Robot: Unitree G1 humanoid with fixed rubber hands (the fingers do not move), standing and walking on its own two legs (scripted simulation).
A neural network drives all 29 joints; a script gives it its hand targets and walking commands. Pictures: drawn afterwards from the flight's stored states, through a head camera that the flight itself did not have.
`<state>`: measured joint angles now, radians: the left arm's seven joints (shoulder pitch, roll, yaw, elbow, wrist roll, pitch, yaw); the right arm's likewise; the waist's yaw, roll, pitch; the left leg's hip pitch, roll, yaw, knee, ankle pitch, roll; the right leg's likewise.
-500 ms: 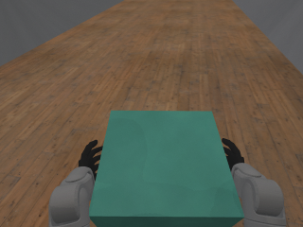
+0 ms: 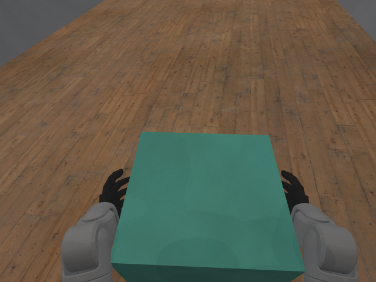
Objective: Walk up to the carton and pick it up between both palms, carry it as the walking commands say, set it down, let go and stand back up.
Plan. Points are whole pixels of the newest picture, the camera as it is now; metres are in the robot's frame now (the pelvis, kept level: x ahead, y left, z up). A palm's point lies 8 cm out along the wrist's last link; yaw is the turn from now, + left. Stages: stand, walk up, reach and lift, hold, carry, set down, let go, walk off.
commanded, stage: carry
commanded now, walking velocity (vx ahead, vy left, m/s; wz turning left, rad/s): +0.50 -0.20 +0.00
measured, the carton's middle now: (201, 221) +0.26 +0.00 +0.01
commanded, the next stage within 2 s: none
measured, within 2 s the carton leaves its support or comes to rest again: neither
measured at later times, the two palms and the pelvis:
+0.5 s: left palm (175, 98) +0.57 +0.05 +0.13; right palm (301, 82) +0.59 -0.30 +0.13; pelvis +0.33 -0.14 +0.04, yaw +2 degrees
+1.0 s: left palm (212, 43) +0.89 -0.08 +0.14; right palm (303, 36) +0.92 -0.42 +0.12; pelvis +0.66 -0.26 +0.05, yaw +3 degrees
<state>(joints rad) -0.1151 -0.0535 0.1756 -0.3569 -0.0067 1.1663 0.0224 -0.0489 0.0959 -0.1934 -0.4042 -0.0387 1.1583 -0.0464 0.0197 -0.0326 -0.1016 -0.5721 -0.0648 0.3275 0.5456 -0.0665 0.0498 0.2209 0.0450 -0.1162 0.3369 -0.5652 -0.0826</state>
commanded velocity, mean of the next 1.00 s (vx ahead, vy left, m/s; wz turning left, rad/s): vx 0.50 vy -0.20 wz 0.00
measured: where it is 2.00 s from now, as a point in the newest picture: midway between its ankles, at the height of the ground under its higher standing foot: (265, 135)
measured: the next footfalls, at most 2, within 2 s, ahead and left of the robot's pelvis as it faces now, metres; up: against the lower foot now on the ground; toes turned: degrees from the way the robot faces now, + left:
right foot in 0.30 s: +0.32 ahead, -0.23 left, +0.00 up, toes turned -8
left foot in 0.56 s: +0.32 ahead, -0.05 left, +0.00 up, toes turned +9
